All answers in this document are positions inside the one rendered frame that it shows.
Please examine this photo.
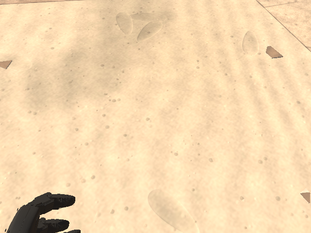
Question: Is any robot left hand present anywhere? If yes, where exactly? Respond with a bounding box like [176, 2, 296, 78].
[5, 192, 81, 233]

